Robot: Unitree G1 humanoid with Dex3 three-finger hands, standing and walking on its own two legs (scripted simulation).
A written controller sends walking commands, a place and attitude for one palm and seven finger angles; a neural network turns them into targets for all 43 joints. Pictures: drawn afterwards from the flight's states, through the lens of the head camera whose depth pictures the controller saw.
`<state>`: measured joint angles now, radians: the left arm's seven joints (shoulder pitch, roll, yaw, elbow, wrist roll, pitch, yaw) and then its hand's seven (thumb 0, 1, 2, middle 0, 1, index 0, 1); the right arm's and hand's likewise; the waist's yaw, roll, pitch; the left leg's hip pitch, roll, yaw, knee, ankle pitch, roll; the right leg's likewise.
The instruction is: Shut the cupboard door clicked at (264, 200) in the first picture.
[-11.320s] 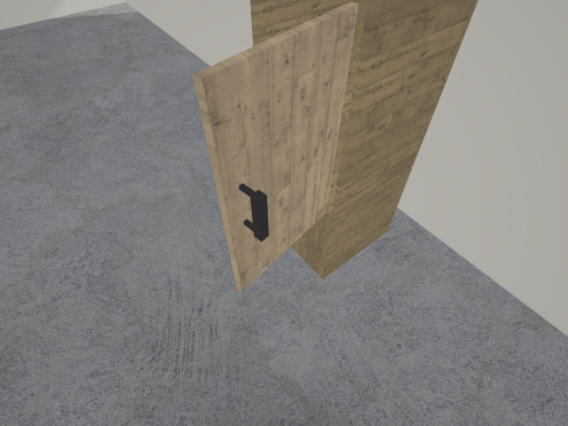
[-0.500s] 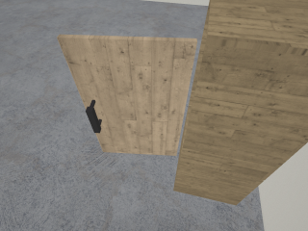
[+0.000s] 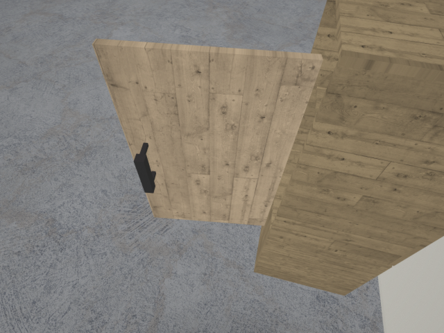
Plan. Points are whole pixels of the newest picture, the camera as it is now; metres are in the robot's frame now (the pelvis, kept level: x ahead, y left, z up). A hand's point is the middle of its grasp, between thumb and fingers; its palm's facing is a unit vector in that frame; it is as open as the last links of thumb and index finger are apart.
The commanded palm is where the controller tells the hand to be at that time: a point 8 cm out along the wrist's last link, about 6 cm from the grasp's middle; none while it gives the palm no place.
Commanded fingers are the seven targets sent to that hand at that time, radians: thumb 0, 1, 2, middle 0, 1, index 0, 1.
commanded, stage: come to a stop and stand still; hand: left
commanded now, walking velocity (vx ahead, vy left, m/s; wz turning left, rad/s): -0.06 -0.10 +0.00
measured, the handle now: (147, 168) +0.46 +0.21 -0.04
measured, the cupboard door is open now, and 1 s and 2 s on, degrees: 100 100 100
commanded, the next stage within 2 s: look again from close up in 0.80 s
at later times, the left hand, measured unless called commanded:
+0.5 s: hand out of the picture +0.06 +0.15 -0.17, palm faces +0.02 -0.98 -0.21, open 7.3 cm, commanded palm none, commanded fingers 0.00 0.90 0.90 -0.20 -0.30 -0.20 -0.30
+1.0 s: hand out of the picture -0.01 +0.13 -0.17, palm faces +0.03 -0.98 -0.21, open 7.4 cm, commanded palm none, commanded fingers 0.00 0.90 0.90 -0.20 -0.30 -0.20 -0.30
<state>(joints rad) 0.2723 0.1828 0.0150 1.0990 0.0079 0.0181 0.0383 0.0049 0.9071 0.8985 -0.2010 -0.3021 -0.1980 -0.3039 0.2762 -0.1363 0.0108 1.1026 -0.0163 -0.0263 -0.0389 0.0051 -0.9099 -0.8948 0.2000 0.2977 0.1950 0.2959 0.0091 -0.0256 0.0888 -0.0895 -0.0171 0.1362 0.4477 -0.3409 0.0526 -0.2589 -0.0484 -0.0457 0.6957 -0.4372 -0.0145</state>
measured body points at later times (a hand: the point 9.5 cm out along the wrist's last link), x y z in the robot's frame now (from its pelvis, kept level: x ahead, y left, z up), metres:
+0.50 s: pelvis +0.01 -0.03 +0.01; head +0.04 -0.03 +0.45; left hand +0.06 +0.20 -0.15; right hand +0.01 -0.25 -0.16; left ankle -0.06 +0.08 -0.74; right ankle +0.01 -0.13 -0.74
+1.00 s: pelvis -0.01 -0.04 +0.00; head +0.02 -0.05 +0.45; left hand -0.01 +0.18 -0.15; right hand +0.01 -0.27 -0.16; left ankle -0.06 +0.08 -0.74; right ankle +0.01 -0.13 -0.74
